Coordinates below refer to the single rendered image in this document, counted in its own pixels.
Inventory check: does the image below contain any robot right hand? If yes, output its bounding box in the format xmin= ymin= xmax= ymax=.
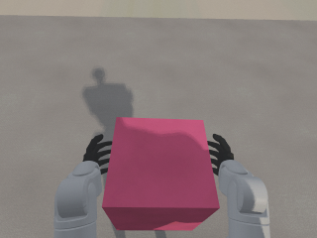
xmin=207 ymin=134 xmax=234 ymax=176

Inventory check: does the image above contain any right robot forearm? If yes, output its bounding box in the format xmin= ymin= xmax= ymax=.
xmin=218 ymin=160 xmax=270 ymax=238

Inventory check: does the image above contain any robot left hand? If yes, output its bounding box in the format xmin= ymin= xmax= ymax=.
xmin=83 ymin=134 xmax=113 ymax=175

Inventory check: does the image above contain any carton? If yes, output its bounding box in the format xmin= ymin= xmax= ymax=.
xmin=102 ymin=117 xmax=220 ymax=231

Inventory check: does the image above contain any left robot forearm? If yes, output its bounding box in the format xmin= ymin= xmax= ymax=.
xmin=53 ymin=161 xmax=103 ymax=238

